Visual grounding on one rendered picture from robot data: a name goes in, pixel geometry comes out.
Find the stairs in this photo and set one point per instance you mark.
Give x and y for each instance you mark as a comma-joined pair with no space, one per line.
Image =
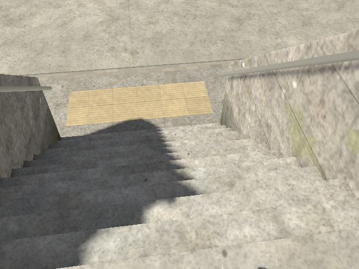
113,196

